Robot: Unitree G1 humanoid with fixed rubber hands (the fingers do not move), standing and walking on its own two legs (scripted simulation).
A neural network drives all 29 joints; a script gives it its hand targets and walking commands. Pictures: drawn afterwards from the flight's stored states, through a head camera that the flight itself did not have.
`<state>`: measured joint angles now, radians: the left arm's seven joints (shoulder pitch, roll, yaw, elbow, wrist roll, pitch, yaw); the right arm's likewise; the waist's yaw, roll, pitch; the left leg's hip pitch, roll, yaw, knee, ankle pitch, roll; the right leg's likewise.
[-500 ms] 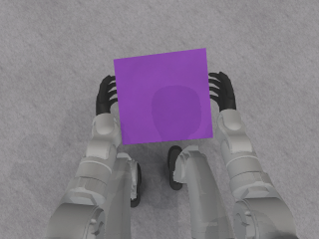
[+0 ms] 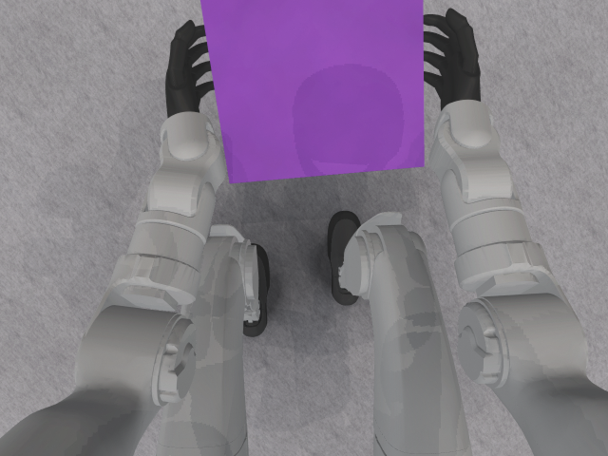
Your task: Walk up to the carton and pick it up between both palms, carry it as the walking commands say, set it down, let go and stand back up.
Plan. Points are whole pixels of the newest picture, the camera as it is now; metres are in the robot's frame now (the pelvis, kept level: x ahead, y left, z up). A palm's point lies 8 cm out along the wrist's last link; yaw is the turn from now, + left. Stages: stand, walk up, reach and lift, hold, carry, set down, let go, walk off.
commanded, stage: set down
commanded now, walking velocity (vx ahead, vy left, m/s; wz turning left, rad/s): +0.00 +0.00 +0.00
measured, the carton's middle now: (321, 85) +0.50 -0.03 -0.26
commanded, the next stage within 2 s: none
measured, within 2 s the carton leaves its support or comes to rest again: rests again in 1.44 s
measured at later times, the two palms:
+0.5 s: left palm (197, 99) +0.49 +0.13 -0.24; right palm (427, 74) +0.51 -0.17 -0.24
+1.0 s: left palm (213, 89) +0.51 +0.12 -0.30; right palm (422, 67) +0.53 -0.18 -0.30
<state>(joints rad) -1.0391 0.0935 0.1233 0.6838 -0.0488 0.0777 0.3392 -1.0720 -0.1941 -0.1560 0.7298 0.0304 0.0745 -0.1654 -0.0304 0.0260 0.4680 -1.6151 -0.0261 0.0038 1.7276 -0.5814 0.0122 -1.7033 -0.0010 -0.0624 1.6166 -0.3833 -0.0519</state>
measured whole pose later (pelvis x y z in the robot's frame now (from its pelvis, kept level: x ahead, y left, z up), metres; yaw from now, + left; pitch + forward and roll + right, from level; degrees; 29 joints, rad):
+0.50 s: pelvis -0.02 -0.01 -0.09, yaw +2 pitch +25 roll +2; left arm -1.28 0.12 0.28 0.84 -0.09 0.16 0.27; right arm -1.38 -0.27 -0.16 0.96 0.06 0.17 -0.14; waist -0.03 0.04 0.52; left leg -1.84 -0.04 0.02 2.00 -0.60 0.00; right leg -1.95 0.00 -0.04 1.90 -0.39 -0.06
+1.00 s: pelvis -0.01 +0.00 -0.12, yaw +2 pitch +29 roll +2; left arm -1.35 0.13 0.28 0.85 -0.09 0.19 0.22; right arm -1.46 -0.34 -0.16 1.01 0.06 0.19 -0.09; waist -0.03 0.04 0.52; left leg -2.00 -0.04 0.03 2.13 -0.64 0.00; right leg -2.11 0.00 -0.04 2.02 -0.42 -0.06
